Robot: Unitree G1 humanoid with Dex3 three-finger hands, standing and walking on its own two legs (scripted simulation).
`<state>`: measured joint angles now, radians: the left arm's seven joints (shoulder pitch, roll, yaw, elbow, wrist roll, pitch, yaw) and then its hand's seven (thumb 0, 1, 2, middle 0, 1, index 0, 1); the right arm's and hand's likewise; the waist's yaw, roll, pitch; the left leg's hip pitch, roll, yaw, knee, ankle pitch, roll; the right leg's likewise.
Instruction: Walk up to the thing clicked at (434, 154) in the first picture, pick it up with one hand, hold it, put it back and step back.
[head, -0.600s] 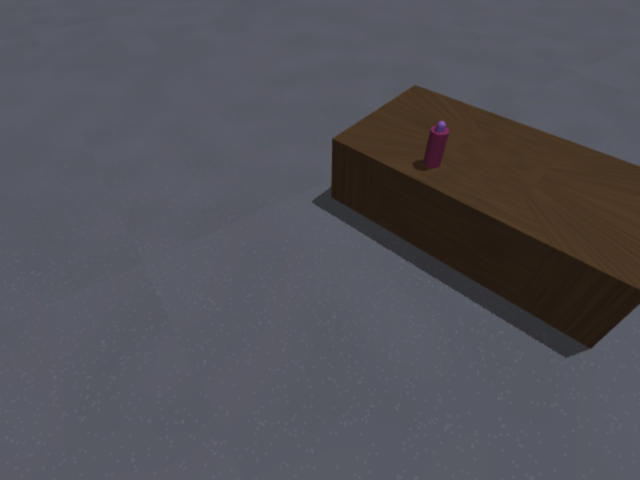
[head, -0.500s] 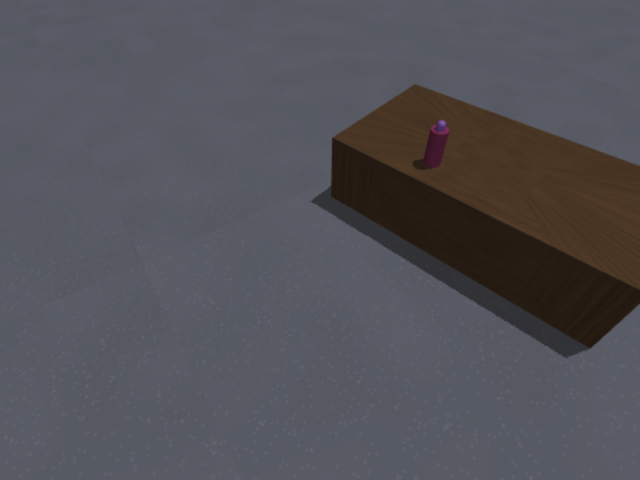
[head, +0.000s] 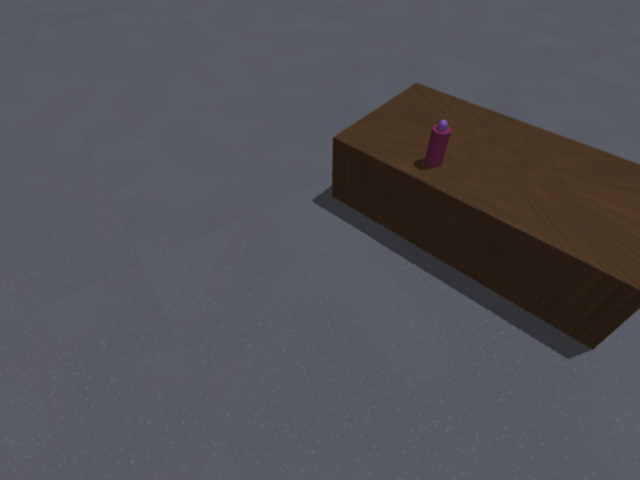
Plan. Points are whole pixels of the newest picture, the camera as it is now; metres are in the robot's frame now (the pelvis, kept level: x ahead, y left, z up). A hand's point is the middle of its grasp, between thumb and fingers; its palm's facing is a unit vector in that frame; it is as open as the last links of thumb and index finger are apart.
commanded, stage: stand
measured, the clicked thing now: (438, 142) +1.30 -0.38 -0.36
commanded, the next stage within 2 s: walk up in 0.52 s
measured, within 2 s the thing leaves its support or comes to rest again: neither
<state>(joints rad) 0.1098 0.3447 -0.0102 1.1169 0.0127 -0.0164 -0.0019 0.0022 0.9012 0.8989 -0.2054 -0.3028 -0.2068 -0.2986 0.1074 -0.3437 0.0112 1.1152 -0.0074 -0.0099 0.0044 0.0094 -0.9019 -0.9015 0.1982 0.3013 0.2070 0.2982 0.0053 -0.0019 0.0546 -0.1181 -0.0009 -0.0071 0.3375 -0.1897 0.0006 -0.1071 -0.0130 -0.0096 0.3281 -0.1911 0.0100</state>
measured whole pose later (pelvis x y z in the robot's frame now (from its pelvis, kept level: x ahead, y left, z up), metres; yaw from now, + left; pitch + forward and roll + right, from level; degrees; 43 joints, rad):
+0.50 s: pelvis +0.00 +0.00 +0.00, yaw +0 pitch -2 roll +0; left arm 0.12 0.34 -0.01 1.12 0.01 -0.02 0.00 0.00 0.90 0.90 -0.21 -0.30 -0.21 -0.30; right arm 0.11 -0.35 0.01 1.11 -0.01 -0.01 0.00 0.01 -0.90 -0.90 0.20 0.30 0.21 0.30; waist 0.00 0.00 0.05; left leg -0.11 0.00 -0.01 0.33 -0.19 0.00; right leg -0.10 -0.01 -0.01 0.32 -0.19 0.01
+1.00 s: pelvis +0.12 -0.04 -0.01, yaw -9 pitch -3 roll +0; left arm 0.32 0.39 0.05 0.91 0.00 -0.10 -0.03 0.00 0.90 0.90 -0.21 -0.30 -0.21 -0.30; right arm 0.24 -0.43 -0.07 0.95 -0.03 0.00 0.07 0.01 -0.90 -0.90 0.20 0.30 0.20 0.30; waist 0.01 0.06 0.08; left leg -0.42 0.06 -0.01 1.01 -0.36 0.02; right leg -0.12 0.02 -0.01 0.44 -0.28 -0.03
